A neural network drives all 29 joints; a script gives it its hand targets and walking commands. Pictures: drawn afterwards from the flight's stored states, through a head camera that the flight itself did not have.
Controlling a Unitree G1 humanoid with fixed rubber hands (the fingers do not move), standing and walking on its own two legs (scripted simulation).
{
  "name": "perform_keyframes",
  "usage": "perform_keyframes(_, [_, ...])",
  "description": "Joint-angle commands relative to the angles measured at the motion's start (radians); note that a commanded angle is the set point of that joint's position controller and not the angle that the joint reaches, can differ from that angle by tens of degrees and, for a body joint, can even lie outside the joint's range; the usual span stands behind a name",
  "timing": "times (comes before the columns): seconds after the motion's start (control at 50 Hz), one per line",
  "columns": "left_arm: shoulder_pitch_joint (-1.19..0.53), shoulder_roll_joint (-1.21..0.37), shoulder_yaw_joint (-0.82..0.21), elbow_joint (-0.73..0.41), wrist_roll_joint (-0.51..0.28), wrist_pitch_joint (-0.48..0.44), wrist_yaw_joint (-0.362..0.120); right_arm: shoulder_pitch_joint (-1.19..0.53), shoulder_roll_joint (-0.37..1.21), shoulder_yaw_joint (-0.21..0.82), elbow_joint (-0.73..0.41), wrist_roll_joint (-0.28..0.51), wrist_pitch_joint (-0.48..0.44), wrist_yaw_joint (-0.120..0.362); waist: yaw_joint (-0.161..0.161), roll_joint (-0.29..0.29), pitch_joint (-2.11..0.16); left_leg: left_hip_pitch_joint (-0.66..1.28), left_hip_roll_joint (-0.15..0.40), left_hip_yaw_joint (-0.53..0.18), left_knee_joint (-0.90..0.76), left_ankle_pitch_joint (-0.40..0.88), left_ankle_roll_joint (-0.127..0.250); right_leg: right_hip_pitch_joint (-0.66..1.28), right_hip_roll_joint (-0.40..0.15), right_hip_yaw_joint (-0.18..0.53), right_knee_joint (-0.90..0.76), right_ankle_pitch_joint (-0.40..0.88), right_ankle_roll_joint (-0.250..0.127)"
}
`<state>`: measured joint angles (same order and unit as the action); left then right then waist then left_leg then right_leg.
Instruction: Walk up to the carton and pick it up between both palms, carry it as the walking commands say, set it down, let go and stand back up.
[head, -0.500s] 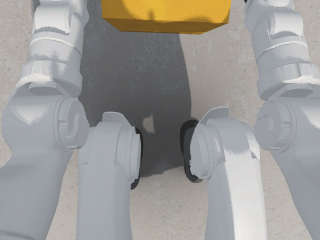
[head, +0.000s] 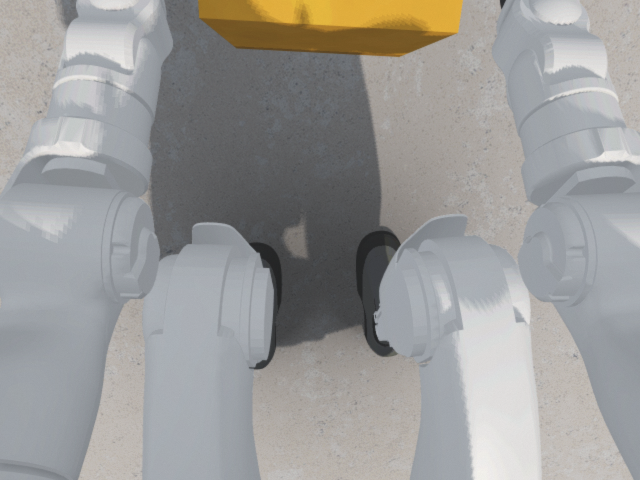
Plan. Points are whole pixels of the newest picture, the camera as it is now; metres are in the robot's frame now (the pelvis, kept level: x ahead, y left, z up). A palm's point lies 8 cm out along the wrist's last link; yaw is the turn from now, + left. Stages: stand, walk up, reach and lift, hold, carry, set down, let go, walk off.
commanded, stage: set down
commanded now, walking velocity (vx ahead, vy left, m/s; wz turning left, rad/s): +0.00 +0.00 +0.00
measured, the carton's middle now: out of the picture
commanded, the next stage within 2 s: let go in 1.64 s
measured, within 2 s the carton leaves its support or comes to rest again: neither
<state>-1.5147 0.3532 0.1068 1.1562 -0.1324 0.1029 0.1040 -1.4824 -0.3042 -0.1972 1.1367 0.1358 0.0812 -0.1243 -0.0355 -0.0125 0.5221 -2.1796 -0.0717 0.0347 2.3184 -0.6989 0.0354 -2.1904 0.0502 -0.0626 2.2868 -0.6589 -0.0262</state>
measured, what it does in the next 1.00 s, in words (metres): rises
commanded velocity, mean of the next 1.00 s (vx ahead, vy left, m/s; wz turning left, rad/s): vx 0.00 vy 0.00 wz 0.00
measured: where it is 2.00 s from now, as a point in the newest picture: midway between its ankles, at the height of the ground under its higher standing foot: (320, 319)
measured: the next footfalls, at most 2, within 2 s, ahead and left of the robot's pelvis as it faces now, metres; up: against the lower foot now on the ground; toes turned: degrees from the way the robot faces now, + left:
none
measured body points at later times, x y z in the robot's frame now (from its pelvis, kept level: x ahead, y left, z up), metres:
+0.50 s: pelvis -0.02 +0.00 +0.03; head +0.36 +0.00 +0.26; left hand +0.57 +0.17 -0.13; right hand +0.55 -0.19 -0.13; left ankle +0.09 +0.10 -0.32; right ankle +0.10 -0.10 -0.32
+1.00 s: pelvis -0.02 +0.00 +0.15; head +0.36 +0.00 +0.38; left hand +0.58 +0.18 +0.01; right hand +0.56 -0.20 +0.01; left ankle +0.09 +0.10 -0.32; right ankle +0.10 -0.10 -0.32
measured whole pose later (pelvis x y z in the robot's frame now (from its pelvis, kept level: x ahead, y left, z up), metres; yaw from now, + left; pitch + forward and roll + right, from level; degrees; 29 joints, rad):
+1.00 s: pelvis -0.02 +0.00 +0.15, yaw +0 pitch +32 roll -1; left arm -1.55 0.45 0.13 0.85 -0.17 0.36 0.11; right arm -1.48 -0.38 -0.19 0.76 0.20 0.36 -0.17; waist -0.03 0.00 0.52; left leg -1.78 -0.06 0.01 1.78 -0.54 0.03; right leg -1.79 0.07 -0.02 1.75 -0.51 -0.02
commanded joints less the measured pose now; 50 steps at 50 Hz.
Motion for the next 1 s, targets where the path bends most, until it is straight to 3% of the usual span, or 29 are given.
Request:
perform_keyframes(0.0, [-0.395,0.182,-0.023,-0.126,-0.044,-0.043,0.011,-0.353,-0.173,0.024,-0.135,0.036,-0.038,-0.014,-0.013,0.079,-1.316,0.587,0.022,-0.099,-0.150,0.611,-0.033,0.575,0.000,0.084,-0.117,0.591,0.025])
perform_keyframes(0.02, [-0.394,0.212,-0.016,-0.097,-0.038,-0.041,0.009,-0.382,-0.183,0.040,-0.134,0.046,-0.037,-0.017,0.001,0.053,-1.294,0.536,0.021,-0.085,-0.156,0.550,-0.031,0.596,-0.006,0.087,-0.126,0.555,0.028])
perform_keyframes(0.06, [-0.415,0.210,-0.024,-0.103,-0.068,-0.038,-0.004,-0.381,-0.191,0.035,-0.135,0.054,-0.037,-0.012,-0.023,0.038,-1.240,0.473,0.035,-0.101,-0.161,0.526,-0.023,0.564,-0.011,0.096,-0.129,0.542,0.024])
perform_keyframes(0.08, [-0.404,0.185,-0.050,-0.100,-0.076,-0.041,-0.011,-0.374,-0.196,0.025,-0.122,0.047,-0.036,-0.010,-0.034,0.066,-1.231,0.484,0.030,-0.087,-0.167,0.519,-0.026,0.553,-0.007,0.088,-0.145,0.529,0.023])
perform_keyframes(0.12, [-0.402,0.181,-0.064,-0.057,-0.097,-0.032,-0.024,-0.384,-0.208,0.054,-0.082,0.060,-0.024,-0.004,-0.034,0.043,-1.210,0.452,0.038,-0.089,-0.162,0.463,-0.024,0.567,-0.020,0.095,-0.149,0.494,0.020])
perform_keyframes(0.18, [-0.421,0.203,-0.055,-0.062,-0.106,-0.034,-0.025,-0.408,-0.203,0.058,-0.143,0.077,-0.025,0.001,-0.027,0.036,-1.228,0.464,0.036,-0.091,-0.180,0.462,-0.013,0.588,-0.019,0.093,-0.166,0.498,0.024])
perform_keyframes(0.2, [-0.447,0.216,-0.057,-0.106,-0.123,-0.034,-0.022,-0.413,-0.206,0.052,-0.152,0.074,-0.024,-0.004,-0.038,0.032,-1.320,0.498,0.038,-0.085,-0.175,0.488,-0.013,0.632,-0.022,0.090,-0.165,0.529,0.023])
perform_keyframes(0.26, [-0.450,0.220,-0.067,-0.137,-0.131,-0.021,-0.012,-0.415,-0.199,0.084,-0.207,0.103,-0.004,-0.016,-0.020,0.036,-1.514,0.619,0.029,-0.064,-0.174,0.542,-0.009,0.724,-0.017,0.083,-0.180,0.567,0.023])
perform_keyframes(0.3, [-0.447,0.240,-0.064,-0.203,-0.140,-0.007,-0.001,-0.400,-0.220,0.062,-0.244,0.090,0.006,-0.029,-0.039,0.042,-1.648,0.678,0.027,-0.067,-0.194,0.551,-0.008,0.785,-0.015,0.071,-0.186,0.589,0.019])
perform_keyframes(0.32, [-0.470,0.259,-0.064,-0.207,-0.119,0.005,0.010,-0.420,-0.216,0.063,-0.269,0.104,0.015,-0.034,-0.023,0.048,-1.678,0.732,0.032,-0.072,-0.214,0.541,-0.005,0.770,-0.015,0.059,-0.199,0.559,0.022])
perform_keyframes(0.34, [-0.472,0.246,-0.061,-0.291,-0.139,0.014,0.018,-0.417,-0.248,0.058,-0.318,0.096,0.023,-0.044,-0.044,0.054,-1.768,0.780,0.015,-0.062,-0.219,0.575,-0.009,0.816,-0.004,0.052,-0.214,0.580,0.014])
perform_keyframes(0.4, [-0.428,0.283,-0.033,-0.336,-0.082,0.052,0.039,-0.350,-0.245,0.050,-0.345,0.094,0.063,-0.059,-0.010,0.089,-1.902,0.882,0.012,-0.055,-0.256,0.581,-0.010,0.845,0.008,0.036,-0.244,0.562,0.008])
perform_keyframes(0.42, [-0.437,0.277,-0.026,-0.318,-0.095,0.066,0.040,-0.370,-0.263,0.039,-0.361,0.084,0.069,-0.062,-0.022,0.064,-1.877,0.854,0.014,-0.056,-0.267,0.571,-0.010,0.844,0.008,0.037,-0.259,0.556,0.012])
perform_keyframes(0.44, [-0.437,0.304,-0.012,-0.355,-0.069,0.075,0.047,-0.401,-0.265,0.032,-0.445,0.093,0.079,-0.066,-0.005,0.060,-1.927,0.883,0.009,-0.053,-0.275,0.576,-0.003,0.866,0.011,0.033,-0.263,0.564,0.013])
perform_keyframes(0.46, [-0.432,0.293,-0.008,-0.374,-0.088,0.089,0.046,-0.389,-0.273,0.020,-0.442,0.074,0.093,-0.068,-0.022,0.045,-1.917,0.854,0.004,-0.049,-0.296,0.567,-0.006,0.877,0.015,0.030,-0.277,0.570,0.009])
perform_keyframes(0.52, [-0.422,0.259,-0.010,-0.332,-0.090,0.108,0.030,-0.394,-0.253,0.034,-0.397,0.069,0.120,-0.064,-0.019,0.031,-1.791,0.750,0.000,-0.039,-0.337,0.502,-0.001,0.855,0.015,0.050,-0.333,0.515,0.003])
perform_keyframes(0.56, [-0.413,0.264,0.000,-0.281,-0.057,0.113,0.021,-0.358,-0.221,0.021,-0.363,0.074,0.127,-0.060,-0.020,0.045,-1.780,0.773,0.008,-0.046,-0.366,0.504,0.001,0.850,0.017,0.055,-0.361,0.515,0.009])
perform_keyframes(0.58, [-0.404,0.240,-0.013,-0.308,-0.071,0.116,0.019,-0.369,-0.234,0.005,-0.409,0.059,0.129,-0.063,-0.040,0.037,-1.860,0.845,0.001,-0.054,-0.382,0.526,0.005,0.866,0.022,0.038,-0.369,0.518,0.012])
perform_keyframes(0.62, [-0.432,0.254,-0.005,-0.338,-0.059,0.122,0.011,-0.352,-0.202,0.017,-0.352,0.078,0.144,-0.054,-0.015,0.077,-1.826,0.843,0.002,-0.050,-0.426,0.506,-0.001,0.836,0.029,0.037,-0.403,0.492,0.005])
perform_keyframes(0.66, [-0.438,0.247,-0.008,-0.362,-0.081,0.133,0.014,-0.383,-0.219,0.024,-0.435,0.083,0.149,-0.053,-0.028,0.037,-1.931,0.907,-0.004,-0.052,-0.443,0.549,0.006,0.917,0.030,0.041,-0.435,0.535,0.008])
perform_keyframes(0.7, [-0.394,0.230,-0.008,-0.291,-0.070,0.145,0.005,-0.362,-0.202,0.028,-0.404,0.075,0.162,-0.050,-0.008,0.039,-1.891,0.873,-0.004,-0.051,-0.473,0.524,0.006,0.929,0.028,0.050,-0.464,0.525,0.006])
perform_keyframes(0.72, [-0.399,0.230,0.001,-0.345,-0.073,0.151,0.005,-0.358,-0.227,0.010,-0.423,0.063,0.167,-0.046,-0.029,0.031,-1.944,0.916,-0.005,-0.057,-0.498,0.535,0.000,0.941,0.031,0.040,-0.484,0.535,0.009])
perform_keyframes(0.76, [-0.428,0.255,0.001,-0.442,-0.074,0.159,0.008,-0.363,-0.227,0.003,-0.508,0.070,0.176,-0.056,-0.030,0.051,-2.089,0.998,-0.011,-0.049,-0.519,0.602,-0.001,1.031,0.039,0.043,-0.511,0.602,0.010])
perform_keyframes(0.84, [-0.417,0.264,0.021,-0.443,-0.062,0.195,0.011,-0.376,-0.256,-0.026,-0.547,0.040,0.212,-0.058,-0.040,0.041,-2.074,1.044,-0.011,-0.067,-0.607,0.588,-0.001,1.036,0.046,0.036,-0.580,0.567,0.018])
perform_keyframes(0.86, [-0.425,0.285,0.048,-0.409,-0.048,0.199,0.009,-0.384,-0.257,-0.012,-0.532,0.046,0.222,-0.057,-0.018,0.038,-2.075,1.019,-0.013,-0.056,-0.614,0.561,-0.001,1.056,0.040,0.050,-0.602,0.557,0.020])
perform_keyframes(0.92, [-0.442,0.298,0.056,-0.512,-0.035,0.206,0.015,-0.407,-0.280,-0.027,-0.615,0.050,0.228,-0.055,-0.014,0.055,-2.161,1.110,-0.016,-0.055,-0.656,0.619,-0.005,1.087,0.048,0.042,-0.640,0.593,0.022])
perform_keyframes(0.94, [-0.431,0.291,0.059,-0.488,-0.030,0.210,0.011,-0.369,-0.252,-0.020,-0.555,0.061,0.236,-0.051,-0.007,0.068,-2.146,1.135,-0.013,-0.065,-0.680,0.633,-0.006,1.073,0.047,0.037,-0.650,0.587,0.027])
perform_keyframes(0.96, [-0.433,0.286,0.065,-0.530,-0.036,0.218,0.012,-0.351,-0.268,-0.037,-0.579,0.052,0.242,-0.051,-0.031,0.066,-2.226,1.229,-0.010,-0.074,-0.701,0.657,-0.008,1.086,0.050,0.031,-0.677,0.583,0.028])
perform_keyframes(0.98, [-0.421,0.295,0.071,-0.506,-0.018,0.227,0.010,-0.330,-0.260,-0.024,-0.543,0.060,0.256,-0.047,-0.009,0.076,-2.198,1.212,-0.010,-0.057,-0.723,0.623,-0.013,1.101,0.049,0.036,-0.710,0.563,0.026])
